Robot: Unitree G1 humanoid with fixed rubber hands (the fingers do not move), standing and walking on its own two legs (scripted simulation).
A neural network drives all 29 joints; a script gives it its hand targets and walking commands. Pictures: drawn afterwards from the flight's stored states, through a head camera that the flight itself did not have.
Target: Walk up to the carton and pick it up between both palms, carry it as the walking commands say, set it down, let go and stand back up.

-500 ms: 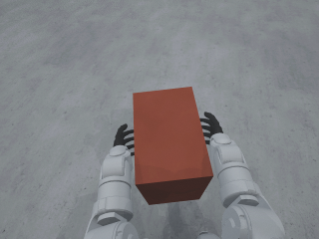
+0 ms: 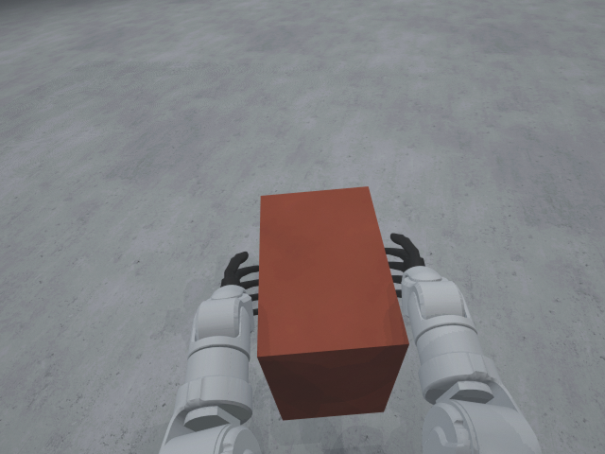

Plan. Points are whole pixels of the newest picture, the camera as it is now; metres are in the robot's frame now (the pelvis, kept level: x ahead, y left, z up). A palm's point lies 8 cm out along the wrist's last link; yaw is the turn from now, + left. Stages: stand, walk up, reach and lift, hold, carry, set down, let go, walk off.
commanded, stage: reach and lift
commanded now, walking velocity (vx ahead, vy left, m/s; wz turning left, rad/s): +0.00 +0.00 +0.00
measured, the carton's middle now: (324, 307) +0.35 +0.01 -0.02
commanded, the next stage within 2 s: hold in 1.30 s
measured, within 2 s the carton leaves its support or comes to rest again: neither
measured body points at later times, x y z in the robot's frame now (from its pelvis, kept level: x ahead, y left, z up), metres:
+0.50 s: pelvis +0.00 +0.01 +0.00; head -0.04 -0.01 +0.45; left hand +0.33 +0.13 +0.05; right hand +0.35 -0.13 +0.05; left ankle +0.03 +0.12 -0.73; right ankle +0.07 -0.13 -0.73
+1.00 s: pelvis +0.00 +0.01 +0.00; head -0.04 +0.00 +0.45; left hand +0.32 +0.13 +0.05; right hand +0.33 -0.13 +0.05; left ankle +0.03 +0.12 -0.73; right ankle +0.07 -0.13 -0.73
